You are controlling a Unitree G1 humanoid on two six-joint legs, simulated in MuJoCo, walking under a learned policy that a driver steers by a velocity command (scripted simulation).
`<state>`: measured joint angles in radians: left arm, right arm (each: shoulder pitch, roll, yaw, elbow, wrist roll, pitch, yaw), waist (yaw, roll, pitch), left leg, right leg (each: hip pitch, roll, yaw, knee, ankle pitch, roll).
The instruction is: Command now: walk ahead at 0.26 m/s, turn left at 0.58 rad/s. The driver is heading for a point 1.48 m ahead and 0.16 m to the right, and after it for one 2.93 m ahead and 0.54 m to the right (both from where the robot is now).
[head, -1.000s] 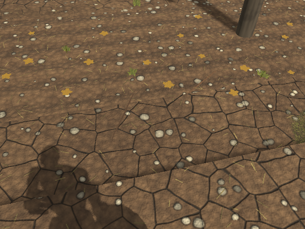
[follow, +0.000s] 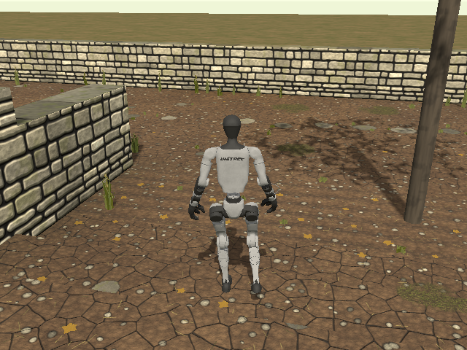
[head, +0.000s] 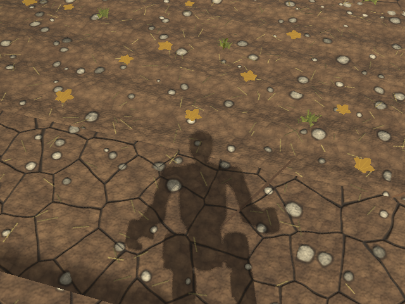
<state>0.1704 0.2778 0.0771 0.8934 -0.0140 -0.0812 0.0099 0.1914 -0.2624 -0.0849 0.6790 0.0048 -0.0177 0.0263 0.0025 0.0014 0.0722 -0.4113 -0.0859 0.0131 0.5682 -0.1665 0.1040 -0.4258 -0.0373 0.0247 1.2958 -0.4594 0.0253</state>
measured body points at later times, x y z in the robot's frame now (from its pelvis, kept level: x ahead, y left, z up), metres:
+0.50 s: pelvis +0.11 -0.04 +0.01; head +0.13 -0.04 +0.46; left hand +0.22 +0.23 -0.10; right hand +0.31 -0.25 -0.09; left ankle +0.08 +0.05 -0.73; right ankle +0.15 -0.15 -0.73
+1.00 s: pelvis +0.12 -0.05 +0.01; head +0.14 -0.05 +0.46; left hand +0.25 +0.22 -0.09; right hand +0.29 -0.28 -0.09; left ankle +0.08 +0.05 -0.73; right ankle +0.15 -0.15 -0.73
